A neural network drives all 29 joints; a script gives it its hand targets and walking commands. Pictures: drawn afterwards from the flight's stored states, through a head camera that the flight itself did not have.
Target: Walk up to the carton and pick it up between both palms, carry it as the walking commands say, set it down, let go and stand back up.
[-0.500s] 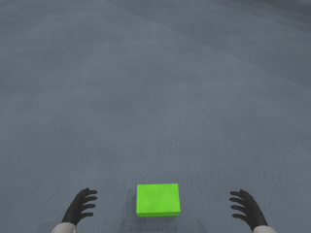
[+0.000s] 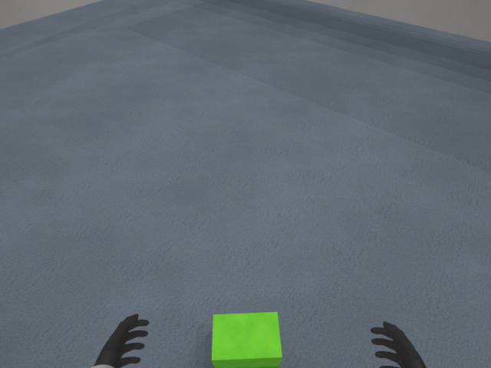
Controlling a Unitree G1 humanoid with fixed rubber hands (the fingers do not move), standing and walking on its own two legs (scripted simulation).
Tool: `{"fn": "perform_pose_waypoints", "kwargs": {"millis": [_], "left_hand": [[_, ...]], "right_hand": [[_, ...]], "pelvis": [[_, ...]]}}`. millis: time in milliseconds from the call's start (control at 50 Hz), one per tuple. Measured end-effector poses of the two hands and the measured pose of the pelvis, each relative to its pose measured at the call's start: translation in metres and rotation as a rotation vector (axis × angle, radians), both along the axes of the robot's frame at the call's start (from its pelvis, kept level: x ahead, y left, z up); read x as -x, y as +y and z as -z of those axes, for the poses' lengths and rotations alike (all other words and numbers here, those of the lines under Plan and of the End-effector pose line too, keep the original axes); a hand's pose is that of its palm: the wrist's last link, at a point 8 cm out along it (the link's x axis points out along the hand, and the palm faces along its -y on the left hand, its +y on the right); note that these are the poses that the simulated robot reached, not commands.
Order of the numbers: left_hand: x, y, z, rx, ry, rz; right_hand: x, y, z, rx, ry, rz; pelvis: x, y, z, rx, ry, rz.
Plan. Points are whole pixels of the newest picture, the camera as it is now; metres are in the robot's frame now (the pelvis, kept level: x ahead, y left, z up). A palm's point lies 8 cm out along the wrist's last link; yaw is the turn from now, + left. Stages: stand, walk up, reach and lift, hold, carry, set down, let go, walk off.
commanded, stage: stand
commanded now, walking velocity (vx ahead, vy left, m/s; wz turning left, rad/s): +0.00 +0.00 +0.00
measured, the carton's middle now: (246, 341) +0.35 +0.03 -0.70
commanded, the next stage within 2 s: none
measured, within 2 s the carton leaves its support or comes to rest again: neither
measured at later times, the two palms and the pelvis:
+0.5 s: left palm out of the picture +0.13 +0.26 -0.12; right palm out of the picture +0.11 -0.26 -0.12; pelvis +0.06 +0.00 -0.01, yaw -2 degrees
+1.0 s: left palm out of the picture +0.04 +0.25 -0.14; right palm out of the picture +0.02 -0.24 -0.14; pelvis +0.05 +0.00 +0.00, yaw -2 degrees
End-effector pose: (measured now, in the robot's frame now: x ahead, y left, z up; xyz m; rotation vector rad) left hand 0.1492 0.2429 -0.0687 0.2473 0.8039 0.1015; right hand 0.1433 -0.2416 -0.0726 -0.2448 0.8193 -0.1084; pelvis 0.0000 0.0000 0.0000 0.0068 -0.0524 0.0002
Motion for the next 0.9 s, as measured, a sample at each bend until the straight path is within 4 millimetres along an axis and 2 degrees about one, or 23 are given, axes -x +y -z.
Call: {"fn": "perform_pose_waypoints", "kwargs": {"millis": [80, 140, 360, 480, 680, 900], "left_hand": [[0.017, 0.014, 0.015, -0.042, 0.055, -0.014], [0.023, 0.018, 0.024, -0.044, 0.095, -0.025], [0.009, 0.017, 0.041, -0.035, 0.168, -0.042], [0.015, 0.018, 0.050, -0.039, 0.235, -0.059], [0.048, 0.021, 0.061, -0.049, 0.382, -0.092], [0.090, 0.010, 0.069, -0.028, 0.520, -0.109]], "right_hand": [[0.020, -0.019, 0.015, 0.042, 0.056, 0.039], [0.030, -0.026, 0.024, 0.047, 0.102, 0.063], [0.025, -0.025, 0.040, 0.037, 0.185, 0.105], [0.030, -0.023, 0.049, 0.032, 0.246, 0.126], [0.061, -0.020, 0.062, 0.023, 0.382, 0.158], [0.104, -0.006, 0.069, -0.005, 0.512, 0.181]], "pelvis": [[-0.009, 0.001, 0.003, 0.003, 0.055, 0.008], [-0.018, 0.001, 0.004, 0.002, 0.078, 0.013], [-0.049, 0.002, 0.008, -0.001, 0.106, 0.025], [-0.058, 0.002, 0.010, -0.002, 0.101, 0.030], [-0.060, 0.003, 0.009, -0.004, 0.078, 0.038], [-0.054, 0.003, 0.005, -0.004, 0.049, 0.042]]}}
